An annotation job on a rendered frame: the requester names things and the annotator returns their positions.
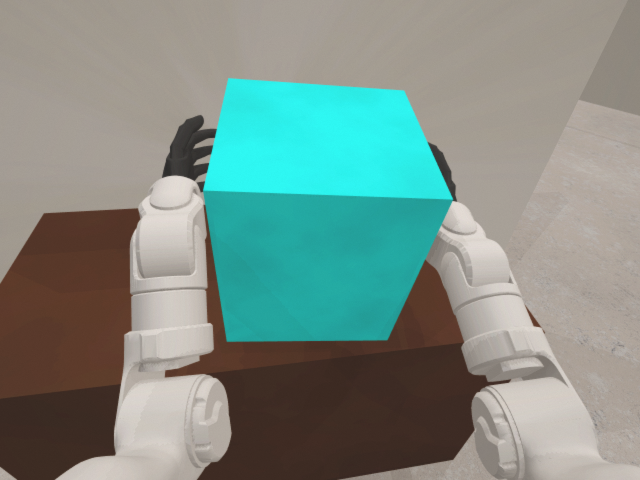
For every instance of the carton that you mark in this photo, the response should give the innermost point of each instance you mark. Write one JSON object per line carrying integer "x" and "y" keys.
{"x": 322, "y": 203}

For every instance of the right robot forearm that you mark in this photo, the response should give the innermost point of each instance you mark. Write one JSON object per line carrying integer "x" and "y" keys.
{"x": 500, "y": 340}

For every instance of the pedestal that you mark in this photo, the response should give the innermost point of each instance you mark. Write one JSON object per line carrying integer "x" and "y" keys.
{"x": 299, "y": 410}

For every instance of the right robot hand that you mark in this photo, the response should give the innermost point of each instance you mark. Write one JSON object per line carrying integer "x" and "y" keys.
{"x": 444, "y": 168}

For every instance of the robot left upper arm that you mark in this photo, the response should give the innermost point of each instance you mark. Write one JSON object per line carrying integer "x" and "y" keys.
{"x": 168, "y": 429}

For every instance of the left robot hand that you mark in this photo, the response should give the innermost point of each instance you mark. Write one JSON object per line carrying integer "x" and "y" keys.
{"x": 180, "y": 161}

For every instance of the robot right upper arm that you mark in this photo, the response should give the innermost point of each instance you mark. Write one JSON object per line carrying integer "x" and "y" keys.
{"x": 538, "y": 430}

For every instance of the left robot forearm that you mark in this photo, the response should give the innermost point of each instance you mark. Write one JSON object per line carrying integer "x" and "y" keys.
{"x": 168, "y": 278}

